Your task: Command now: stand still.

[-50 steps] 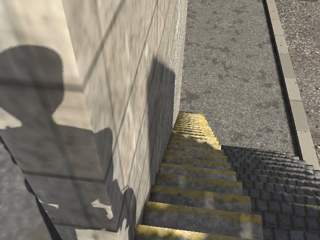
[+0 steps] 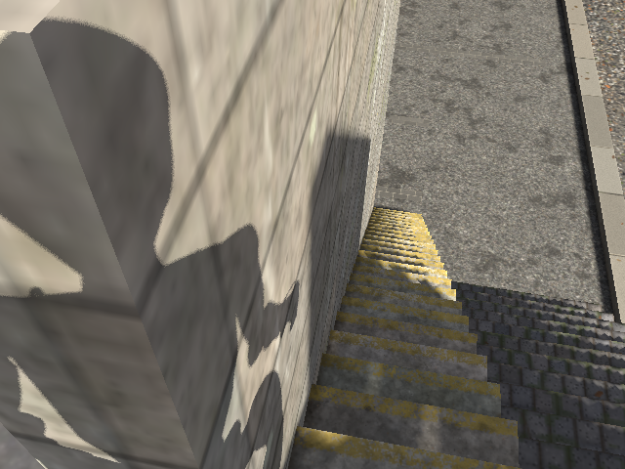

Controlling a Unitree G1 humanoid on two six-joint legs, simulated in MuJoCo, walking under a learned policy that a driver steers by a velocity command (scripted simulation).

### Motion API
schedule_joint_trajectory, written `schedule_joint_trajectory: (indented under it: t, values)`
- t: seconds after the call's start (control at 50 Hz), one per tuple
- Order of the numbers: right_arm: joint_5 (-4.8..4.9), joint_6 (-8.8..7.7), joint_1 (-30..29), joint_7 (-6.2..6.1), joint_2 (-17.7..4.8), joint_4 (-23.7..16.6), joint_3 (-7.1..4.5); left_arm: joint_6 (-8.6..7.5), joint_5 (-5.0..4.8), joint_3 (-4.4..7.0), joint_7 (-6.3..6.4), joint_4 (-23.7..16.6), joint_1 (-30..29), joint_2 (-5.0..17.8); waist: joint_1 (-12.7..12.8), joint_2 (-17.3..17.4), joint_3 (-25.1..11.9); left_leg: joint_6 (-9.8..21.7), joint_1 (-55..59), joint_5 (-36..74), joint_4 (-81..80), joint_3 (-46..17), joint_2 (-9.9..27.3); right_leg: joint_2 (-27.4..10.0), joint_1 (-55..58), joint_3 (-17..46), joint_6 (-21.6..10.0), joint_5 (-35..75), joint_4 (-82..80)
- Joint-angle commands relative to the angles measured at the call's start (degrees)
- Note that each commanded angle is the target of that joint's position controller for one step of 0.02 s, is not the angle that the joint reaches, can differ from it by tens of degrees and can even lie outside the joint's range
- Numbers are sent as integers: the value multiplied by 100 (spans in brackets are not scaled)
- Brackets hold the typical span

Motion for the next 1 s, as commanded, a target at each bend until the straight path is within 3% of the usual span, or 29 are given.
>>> schedule_joint_trajectory:
  t: [0.02,0.06,0.08,0.22,0.28,0.32,0.34,0.38,0.46,0.52,0.54,0.58,1.0]
  values:
    - [19,-85,110,6,-646,-405,-202,-59,5,79,11,-402,107,460,-50,-93,-482,273,-235,1727,-673,-510,350,-277,696,510,-30,1053,-180]
    - [16,-83,154,24,-683,-403,-224,-38,10,67,10,-424,108,444,-56,-50,-439,247,-193,1826,-672,-532,348,-288,650,512,6,910,-146]
    - [9,-112,204,26,-726,-396,-233,-6,59,99,19,-470,101,483,-23,23,-418,163,-216,1944,-692,-532,345,-280,652,513,-11,903,-129]
    - [-18,-97,334,74,-777,-434,-291,29,49,98,35,-486,165,458,-31,-18,-304,-11,-174,1770,-861,-576,343,-338,594,545,37,526,-200]
    - [27,-19,520,66,-622,-398,-235,107,54,72,27,-401,337,385,-32,-6,-7,60,-506,-124,-1338,-638,279,-410,701,645,14,-84,-548]
    - [29,-4,446,23,-619,-460,-226,119,60,56,45,-464,262,328,-16,-2,40,163,-577,-554,-1578,-729,279,-404,820,646,2,-117,-648]
    - [21,-10,340,104,-374,-487,-138,111,58,-28,63,-310,363,184,-7,38,24,80,-408,-136,-1628,-820,311,-518,827,676,18,198,-745]
    - [55,-61,406,129,-417,-479,-139,100,79,-33,86,-303,284,184,-20,39,-206,32,17,734,-1521,-852,374,-545,767,602,4,564,-665]
    - [24,-2,744,104,-419,-293,-102,74,108,-68,76,-219,290,167,-64,-40,-249,34,356,1657,-1411,-714,287,-565,781,555,-4,902,-733]
    - [24,50,875,98,-383,-181,-65,60,130,-78,82,-157,309,140,-55,-97,-215,92,408,1826,-1367,-681,262,-592,816,540,-11,974,-730]
    - [18,54,818,118,-316,-177,-57,72,119,-132,25,-87,388,72,-85,-95,-191,74,482,1941,-1405,-641,287,-624,737,599,-74,966,-819]
    - [24,66,903,115,-325,-75,-55,81,122,-131,3,-66,310,76,-102,-112,-208,57,530,2154,-1404,-643,279,-637,803,579,-93,1034,-802]
    - [51,132,987,130,-254,338,-87,115,134,-176,33,252,63,15,-101,-137,-123,-23,691,2501,-1674,-638,218,-725,1125,502,50,1139,-923]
